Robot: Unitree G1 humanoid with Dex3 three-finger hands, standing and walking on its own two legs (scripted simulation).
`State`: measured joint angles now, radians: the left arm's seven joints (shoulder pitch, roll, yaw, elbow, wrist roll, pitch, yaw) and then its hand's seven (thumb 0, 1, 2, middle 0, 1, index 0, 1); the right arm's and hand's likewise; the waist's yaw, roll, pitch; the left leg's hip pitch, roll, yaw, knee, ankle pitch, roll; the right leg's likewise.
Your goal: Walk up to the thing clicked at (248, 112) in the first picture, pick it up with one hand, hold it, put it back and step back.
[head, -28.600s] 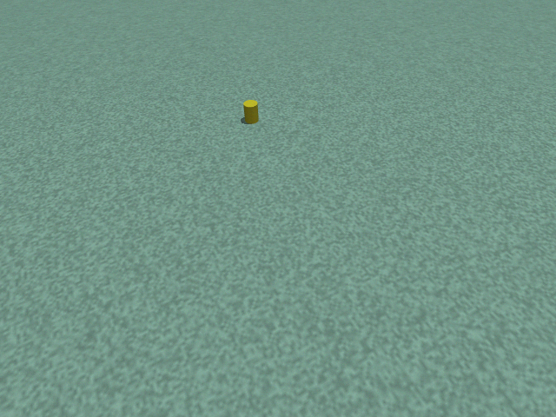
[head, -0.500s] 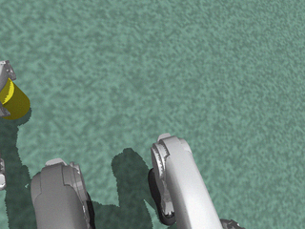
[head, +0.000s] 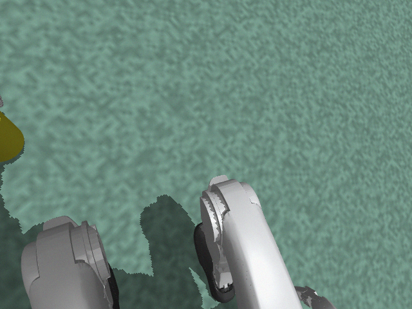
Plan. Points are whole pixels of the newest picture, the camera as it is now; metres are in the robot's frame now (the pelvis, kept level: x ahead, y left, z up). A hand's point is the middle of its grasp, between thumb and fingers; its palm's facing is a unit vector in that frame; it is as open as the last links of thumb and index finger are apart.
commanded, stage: rest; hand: left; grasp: from above
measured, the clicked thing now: out of the picture +0.49 +0.31 -0.24
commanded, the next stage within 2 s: open in 0.48 s
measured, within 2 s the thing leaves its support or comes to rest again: rests again in 1.98 s
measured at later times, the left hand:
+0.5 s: hand out of the picture +0.49 +0.31 -0.21, palm faces -0.47 -0.10 -0.88, open 11.0 cm
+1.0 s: hand out of the picture +0.48 +0.31 -0.22, palm faces -0.46 -0.08 -0.88, open 12.4 cm
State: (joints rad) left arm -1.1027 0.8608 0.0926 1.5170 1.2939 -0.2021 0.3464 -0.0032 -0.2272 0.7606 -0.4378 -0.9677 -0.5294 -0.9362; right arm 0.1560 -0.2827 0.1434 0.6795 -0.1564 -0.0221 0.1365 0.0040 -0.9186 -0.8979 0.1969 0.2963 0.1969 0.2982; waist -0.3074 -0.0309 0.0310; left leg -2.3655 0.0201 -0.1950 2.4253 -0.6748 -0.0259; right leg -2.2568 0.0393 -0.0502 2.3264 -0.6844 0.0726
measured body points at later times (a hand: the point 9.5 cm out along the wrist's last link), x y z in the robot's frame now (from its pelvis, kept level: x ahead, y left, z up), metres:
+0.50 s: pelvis +0.00 +0.00 -0.01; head +0.28 +0.09 +0.33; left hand +0.51 +0.31 -0.16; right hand +0.04 -0.26 -0.09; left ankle +0.07 +0.13 -0.29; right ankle +0.10 -0.14 -0.29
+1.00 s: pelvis +0.00 +0.00 -0.01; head +0.27 +0.10 +0.33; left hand +0.50 +0.31 -0.17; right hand +0.02 -0.26 -0.09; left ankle +0.07 +0.13 -0.29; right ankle +0.10 -0.14 -0.29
